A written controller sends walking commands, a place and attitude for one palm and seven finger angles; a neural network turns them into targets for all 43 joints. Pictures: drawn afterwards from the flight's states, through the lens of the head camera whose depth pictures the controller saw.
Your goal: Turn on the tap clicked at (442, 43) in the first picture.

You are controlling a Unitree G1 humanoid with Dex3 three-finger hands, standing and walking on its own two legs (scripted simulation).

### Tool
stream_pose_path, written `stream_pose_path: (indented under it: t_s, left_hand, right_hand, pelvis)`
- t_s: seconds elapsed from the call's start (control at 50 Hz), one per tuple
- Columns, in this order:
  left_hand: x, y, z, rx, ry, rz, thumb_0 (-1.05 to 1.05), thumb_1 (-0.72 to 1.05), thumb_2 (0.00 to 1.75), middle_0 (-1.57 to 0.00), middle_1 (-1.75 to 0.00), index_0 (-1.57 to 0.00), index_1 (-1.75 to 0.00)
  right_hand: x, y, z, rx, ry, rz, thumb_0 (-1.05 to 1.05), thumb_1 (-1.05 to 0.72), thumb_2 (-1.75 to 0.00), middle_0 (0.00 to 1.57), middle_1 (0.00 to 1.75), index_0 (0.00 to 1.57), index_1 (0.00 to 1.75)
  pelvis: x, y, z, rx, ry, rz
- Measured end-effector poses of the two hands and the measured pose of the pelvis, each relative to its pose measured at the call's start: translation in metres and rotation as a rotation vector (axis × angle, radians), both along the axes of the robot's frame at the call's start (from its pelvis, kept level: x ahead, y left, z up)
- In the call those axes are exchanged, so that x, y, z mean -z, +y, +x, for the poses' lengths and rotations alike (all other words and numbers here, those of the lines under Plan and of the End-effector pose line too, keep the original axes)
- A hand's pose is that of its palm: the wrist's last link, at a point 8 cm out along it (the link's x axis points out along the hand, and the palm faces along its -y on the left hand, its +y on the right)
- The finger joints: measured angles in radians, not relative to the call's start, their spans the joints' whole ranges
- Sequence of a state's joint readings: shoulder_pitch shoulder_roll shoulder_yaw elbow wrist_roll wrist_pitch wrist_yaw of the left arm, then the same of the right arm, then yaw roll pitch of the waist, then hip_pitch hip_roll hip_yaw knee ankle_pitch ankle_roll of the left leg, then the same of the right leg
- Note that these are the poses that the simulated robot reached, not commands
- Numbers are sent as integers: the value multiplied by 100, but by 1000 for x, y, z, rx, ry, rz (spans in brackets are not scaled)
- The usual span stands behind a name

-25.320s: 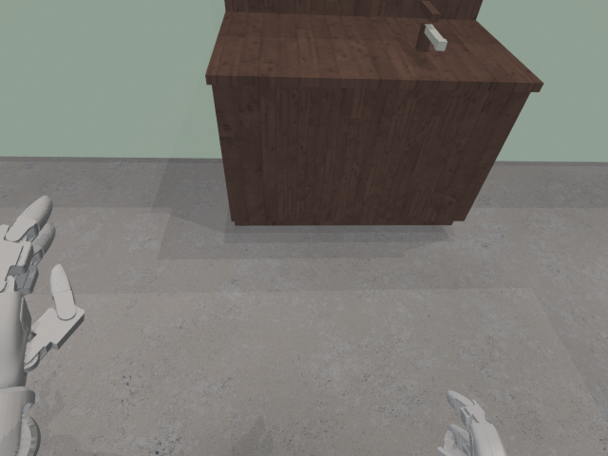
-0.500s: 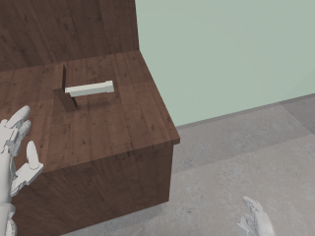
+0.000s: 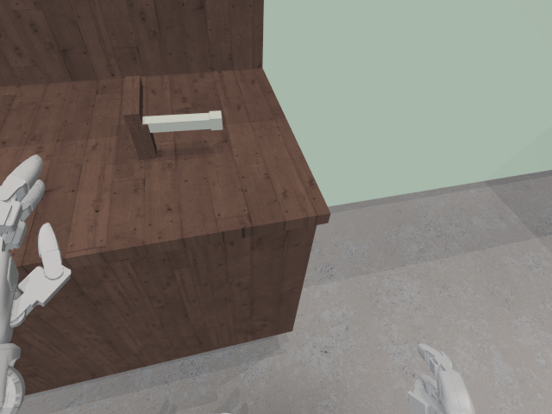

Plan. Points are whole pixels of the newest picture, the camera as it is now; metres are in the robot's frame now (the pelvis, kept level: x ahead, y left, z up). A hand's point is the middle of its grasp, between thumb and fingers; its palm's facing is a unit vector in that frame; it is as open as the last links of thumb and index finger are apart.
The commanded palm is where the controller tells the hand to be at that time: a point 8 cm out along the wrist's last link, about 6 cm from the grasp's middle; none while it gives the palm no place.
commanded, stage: step back with the hand held close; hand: left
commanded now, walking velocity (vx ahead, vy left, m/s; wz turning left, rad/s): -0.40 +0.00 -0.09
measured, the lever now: (216, 120) +0.64 +0.17 +0.07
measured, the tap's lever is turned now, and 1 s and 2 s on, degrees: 86 86 86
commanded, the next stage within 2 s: stop stepping back and stand still in 0.34 s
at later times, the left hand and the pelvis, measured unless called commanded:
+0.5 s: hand (33, 370) +0.13 +0.22 +0.17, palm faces +0.23 -0.87 -0.43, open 7.4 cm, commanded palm +0.07 +0.26 +0.19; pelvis -0.11 +0.00 +0.01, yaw -5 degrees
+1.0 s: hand out of the picture +0.03 +0.23 +0.17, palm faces +0.37 -0.84 -0.39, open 7.4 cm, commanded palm -0.02 +0.27 +0.19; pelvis -0.19 -0.01 +0.00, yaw -3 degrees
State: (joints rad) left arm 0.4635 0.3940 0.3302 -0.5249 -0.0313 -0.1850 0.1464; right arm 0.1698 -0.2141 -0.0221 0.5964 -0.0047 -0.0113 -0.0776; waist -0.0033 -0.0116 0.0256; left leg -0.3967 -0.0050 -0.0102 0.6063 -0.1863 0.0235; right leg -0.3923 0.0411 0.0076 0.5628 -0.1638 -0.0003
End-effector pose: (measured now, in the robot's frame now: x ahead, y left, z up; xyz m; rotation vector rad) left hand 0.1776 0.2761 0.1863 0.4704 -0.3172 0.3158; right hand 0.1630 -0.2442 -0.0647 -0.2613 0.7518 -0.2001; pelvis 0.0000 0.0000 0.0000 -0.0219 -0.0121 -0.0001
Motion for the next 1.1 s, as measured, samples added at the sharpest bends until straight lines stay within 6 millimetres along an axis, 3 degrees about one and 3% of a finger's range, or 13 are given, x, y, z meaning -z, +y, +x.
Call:
stream_pose_path:
  t_s: [0.08,0.14,0.3,0.36,0.44,0.54,0.68,0.8,0.92,1.1]
  left_hand:
    - [-4,15,-16,-54,16,50,1,89,89,-21,-31,-21,-30]
    - [-6,15,-28,-81,7,32,1,89,89,-21,-31,-21,-30]
    - [0,-29,-40,70,32,-45,1,89,90,-21,-31,-20,-30]
    - [-3,-31,-49,130,44,-16,1,89,89,-21,-31,-21,-30]
    - [-4,-19,-64,144,56,11,1,89,89,-21,-31,-21,-30]
    - [-3,-10,-99,91,92,1,1,89,89,-21,-31,-21,-30]
    - [0,-18,-162,20,97,-56,1,89,89,-21,-31,-21,-30]
    - [0,-14,-173,-4,6,-132,1,89,89,-21,-31,-21,-30]
    - [1,-3,-176,-18,20,-78,1,89,90,-21,-31,-20,-30]
    - [1,-19,-191,-25,50,-60,1,89,89,-21,-31,-20,-30]
  right_hand:
    - [-2,8,-10,-10,-25,9,1,-90,-90,21,30,20,30]
    - [1,14,-17,-37,-18,27,1,-90,-90,21,30,20,30]
    - [6,15,-50,-28,20,83,1,-90,-90,21,30,20,30]
    - [-3,9,-68,21,6,67,1,-90,-90,21,30,20,30]
    - [-12,0,-95,64,-1,27,1,-90,-90,21,30,20,30]
    - [-19,-8,-135,78,-53,12,1,-90,-90,21,30,20,30]
    - [-4,-14,-192,63,-11,24,1,-90,-90,21,30,20,30]
    - [1,-16,-236,90,36,9,1,-90,-90,21,30,20,30]
    - [10,-12,-256,137,3,28,2,-90,-90,21,30,20,30]
    - [27,-5,-257,58,80,88,1,-90,-90,21,30,20,30]
  pelvis:
    - [-2,2,-10,-9,11,-16]
    - [-4,-1,-18,10,40,-11]
    - [-9,-11,-62,58,43,-20]
    - [-10,-9,-70,74,56,-11]
    - [-11,-3,-93,78,44,2]
    - [-12,0,-125,87,22,2]
    - [-12,-6,-166,81,7,20]
    - [-13,-5,-179,55,5,32]
    - [-5,0,-193,55,-13,32]
    - [-7,-11,-193,35,-21,18]
